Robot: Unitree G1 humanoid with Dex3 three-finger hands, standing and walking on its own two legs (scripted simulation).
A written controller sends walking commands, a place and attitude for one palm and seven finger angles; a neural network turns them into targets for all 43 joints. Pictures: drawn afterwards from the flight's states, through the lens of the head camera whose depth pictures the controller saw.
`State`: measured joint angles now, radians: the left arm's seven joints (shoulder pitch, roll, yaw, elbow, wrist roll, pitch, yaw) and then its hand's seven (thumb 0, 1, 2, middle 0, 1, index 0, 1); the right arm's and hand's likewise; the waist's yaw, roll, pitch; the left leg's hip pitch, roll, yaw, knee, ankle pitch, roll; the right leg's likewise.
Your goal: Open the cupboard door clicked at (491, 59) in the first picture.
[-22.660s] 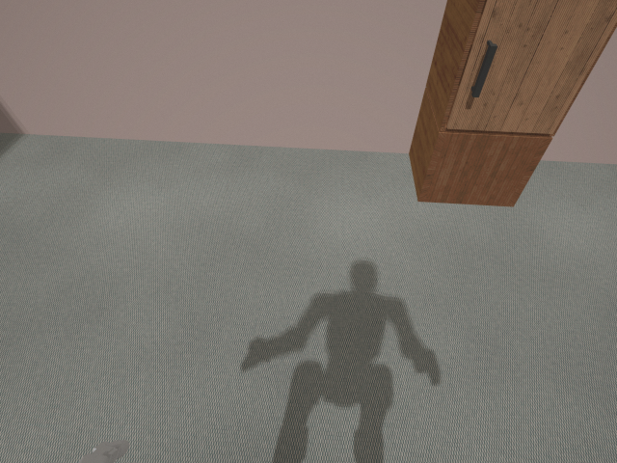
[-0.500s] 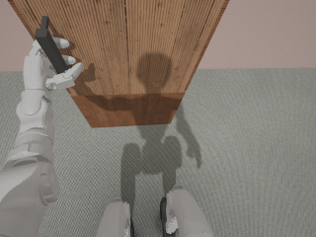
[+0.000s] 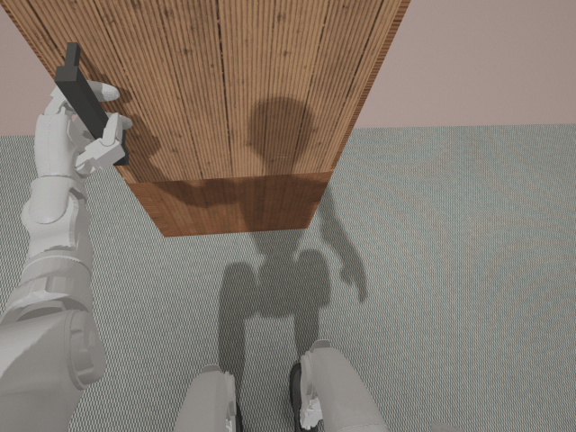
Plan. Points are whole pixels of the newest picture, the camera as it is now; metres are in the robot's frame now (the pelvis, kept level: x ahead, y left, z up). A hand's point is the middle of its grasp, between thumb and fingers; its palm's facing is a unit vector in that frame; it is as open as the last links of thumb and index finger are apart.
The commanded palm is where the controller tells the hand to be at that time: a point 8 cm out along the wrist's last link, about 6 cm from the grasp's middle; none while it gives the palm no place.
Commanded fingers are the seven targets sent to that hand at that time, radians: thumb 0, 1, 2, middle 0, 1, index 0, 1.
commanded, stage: pull the door open along its arc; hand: left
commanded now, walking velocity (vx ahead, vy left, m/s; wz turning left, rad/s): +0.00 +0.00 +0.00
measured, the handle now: (100, 111) +0.54 +0.22 +0.02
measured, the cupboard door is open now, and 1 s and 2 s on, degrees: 1 42 40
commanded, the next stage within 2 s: open thumb and fingers to let go in 0.82 s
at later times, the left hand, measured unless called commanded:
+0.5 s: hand (152, 231) +0.37 +0.14 +0.03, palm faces +0.36 -0.93 +0.05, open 5.8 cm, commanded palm +0.30 +0.17 +0.02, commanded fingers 0.00 0.90 0.90 -0.40 -1.35 -0.40 -1.35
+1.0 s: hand (229, 309) +0.27 +0.05 +0.03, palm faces +0.39 -0.92 -0.05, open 6.0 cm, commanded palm +0.22 +0.10 +0.02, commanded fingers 0.00 0.55 0.75 -0.38 -1.31 -0.38 -1.31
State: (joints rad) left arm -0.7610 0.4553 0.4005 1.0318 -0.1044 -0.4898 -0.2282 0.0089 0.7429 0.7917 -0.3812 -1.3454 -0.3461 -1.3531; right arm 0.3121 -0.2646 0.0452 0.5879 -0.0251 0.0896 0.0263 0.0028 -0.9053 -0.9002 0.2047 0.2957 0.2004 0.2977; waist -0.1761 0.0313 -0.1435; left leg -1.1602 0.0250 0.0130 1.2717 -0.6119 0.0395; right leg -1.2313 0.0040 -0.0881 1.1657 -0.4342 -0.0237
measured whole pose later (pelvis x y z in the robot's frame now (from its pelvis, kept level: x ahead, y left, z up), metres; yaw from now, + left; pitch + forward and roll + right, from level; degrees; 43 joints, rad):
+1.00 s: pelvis +0.01 -0.04 +0.01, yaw +5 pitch +21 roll +0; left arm 0.21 -0.09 -0.25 0.21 0.15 -0.47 0.57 0.00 0.67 0.77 -0.33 -1.32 -0.37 -1.35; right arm 0.13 -0.17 0.02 0.57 -0.08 -0.10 0.02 0.01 -0.90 -0.90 0.20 0.30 0.20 0.30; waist 0.00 0.02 -0.20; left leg -0.97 0.00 -0.03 1.22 -0.61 -0.02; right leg -1.06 -0.03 -0.12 1.19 -0.50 -0.08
